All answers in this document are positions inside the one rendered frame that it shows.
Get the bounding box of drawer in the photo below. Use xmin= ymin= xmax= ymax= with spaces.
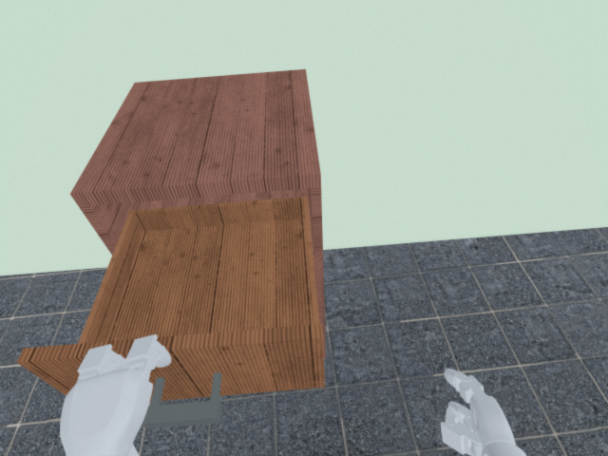
xmin=17 ymin=197 xmax=325 ymax=402

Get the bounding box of handle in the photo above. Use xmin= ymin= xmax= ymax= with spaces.
xmin=142 ymin=372 xmax=222 ymax=429

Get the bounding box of cabinet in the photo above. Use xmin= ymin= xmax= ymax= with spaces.
xmin=70 ymin=69 xmax=326 ymax=358

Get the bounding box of robot left hand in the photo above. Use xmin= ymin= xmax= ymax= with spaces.
xmin=60 ymin=334 xmax=171 ymax=456

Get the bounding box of robot right hand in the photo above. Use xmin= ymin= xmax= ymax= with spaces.
xmin=441 ymin=369 xmax=516 ymax=456

